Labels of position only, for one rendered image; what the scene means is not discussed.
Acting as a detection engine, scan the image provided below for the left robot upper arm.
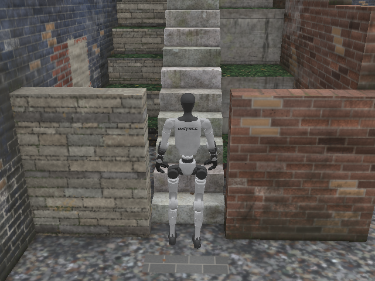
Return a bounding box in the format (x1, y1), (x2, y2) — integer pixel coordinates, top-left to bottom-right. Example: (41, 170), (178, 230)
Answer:
(160, 118), (176, 150)

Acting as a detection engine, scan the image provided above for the right robot upper arm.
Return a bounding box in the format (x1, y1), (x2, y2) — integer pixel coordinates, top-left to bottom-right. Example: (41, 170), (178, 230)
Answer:
(200, 118), (216, 149)

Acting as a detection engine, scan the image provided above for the robot left shin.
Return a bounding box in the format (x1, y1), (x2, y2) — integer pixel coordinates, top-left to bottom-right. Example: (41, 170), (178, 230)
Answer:
(168, 199), (177, 237)

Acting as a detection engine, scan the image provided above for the robot right shin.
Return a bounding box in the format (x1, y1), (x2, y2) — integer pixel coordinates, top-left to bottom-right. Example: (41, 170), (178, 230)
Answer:
(194, 201), (204, 240)

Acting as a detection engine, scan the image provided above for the robot right forearm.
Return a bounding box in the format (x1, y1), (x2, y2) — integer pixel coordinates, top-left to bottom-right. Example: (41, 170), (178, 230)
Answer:
(209, 141), (217, 161)

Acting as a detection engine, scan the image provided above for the right robot hand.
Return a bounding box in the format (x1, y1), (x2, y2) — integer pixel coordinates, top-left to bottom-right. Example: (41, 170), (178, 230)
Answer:
(204, 159), (217, 170)

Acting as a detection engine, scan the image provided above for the left robot hand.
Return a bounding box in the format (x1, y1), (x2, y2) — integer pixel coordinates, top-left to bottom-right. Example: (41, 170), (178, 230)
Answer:
(155, 161), (169, 173)

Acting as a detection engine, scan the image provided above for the robot shin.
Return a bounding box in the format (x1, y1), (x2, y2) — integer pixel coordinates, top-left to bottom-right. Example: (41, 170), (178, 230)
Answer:
(168, 199), (177, 237)
(194, 201), (204, 240)

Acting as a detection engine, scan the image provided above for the robot left forearm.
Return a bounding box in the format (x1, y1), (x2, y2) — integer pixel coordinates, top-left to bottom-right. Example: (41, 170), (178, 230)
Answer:
(156, 141), (166, 163)

